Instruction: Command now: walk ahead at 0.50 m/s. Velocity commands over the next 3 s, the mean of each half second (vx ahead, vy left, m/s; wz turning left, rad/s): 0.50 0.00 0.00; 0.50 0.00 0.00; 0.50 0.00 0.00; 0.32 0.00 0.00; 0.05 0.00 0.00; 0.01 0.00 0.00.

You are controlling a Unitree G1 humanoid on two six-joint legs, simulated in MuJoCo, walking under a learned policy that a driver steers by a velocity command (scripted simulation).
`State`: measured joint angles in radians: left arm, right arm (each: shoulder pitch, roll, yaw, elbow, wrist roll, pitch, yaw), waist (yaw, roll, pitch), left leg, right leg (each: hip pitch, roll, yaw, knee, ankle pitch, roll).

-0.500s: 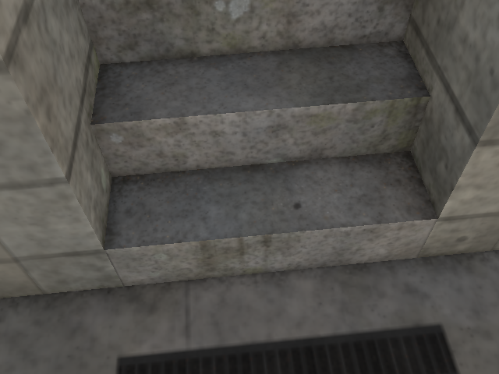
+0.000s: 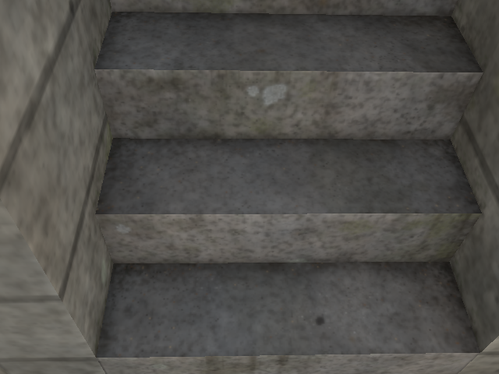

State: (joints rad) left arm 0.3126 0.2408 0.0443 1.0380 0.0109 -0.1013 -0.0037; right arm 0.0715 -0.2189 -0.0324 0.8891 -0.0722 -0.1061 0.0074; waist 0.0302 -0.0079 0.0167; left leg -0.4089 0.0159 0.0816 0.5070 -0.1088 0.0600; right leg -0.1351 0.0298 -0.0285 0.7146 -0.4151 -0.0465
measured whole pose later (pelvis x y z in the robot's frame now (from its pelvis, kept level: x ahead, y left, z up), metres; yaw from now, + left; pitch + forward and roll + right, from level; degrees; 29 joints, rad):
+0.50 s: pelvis +0.21 -0.03 +0.01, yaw +0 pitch +1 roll +1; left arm 0.17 0.18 0.02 0.95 0.03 -0.09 0.01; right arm 0.28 -0.19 -0.04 0.97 -0.03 -0.08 -0.02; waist -0.02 0.02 0.00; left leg -0.47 -0.01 0.03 1.30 -0.42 0.06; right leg -0.30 0.03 -0.06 0.46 -0.19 -0.08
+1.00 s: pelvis +0.39 +0.03 +0.03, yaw +1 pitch +6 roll +2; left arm 0.52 0.16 0.02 1.08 -0.06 -0.10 0.02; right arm -0.14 -0.03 0.07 0.53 -0.03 0.01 -0.06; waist 0.07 -0.06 0.04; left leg -1.07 0.06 0.11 1.49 -0.57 0.10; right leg -0.01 -0.08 -0.02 0.23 -0.16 -0.03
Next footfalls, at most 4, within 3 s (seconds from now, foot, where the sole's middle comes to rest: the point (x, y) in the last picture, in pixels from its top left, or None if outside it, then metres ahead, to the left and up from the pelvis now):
0.40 right None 0.28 -0.11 -0.77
0.98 left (196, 314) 0.55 0.16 -0.56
1.50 right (302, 178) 0.80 -0.08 -0.36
1.92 left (227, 37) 1.05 0.11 -0.15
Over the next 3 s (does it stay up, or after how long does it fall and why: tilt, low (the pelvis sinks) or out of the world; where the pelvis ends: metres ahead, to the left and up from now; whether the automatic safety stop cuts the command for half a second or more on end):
stays up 1.00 -0.03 0.61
